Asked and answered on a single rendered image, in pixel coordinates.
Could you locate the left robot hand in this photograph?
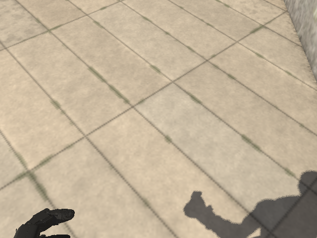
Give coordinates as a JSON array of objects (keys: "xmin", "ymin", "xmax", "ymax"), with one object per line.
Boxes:
[{"xmin": 14, "ymin": 208, "xmax": 75, "ymax": 238}]

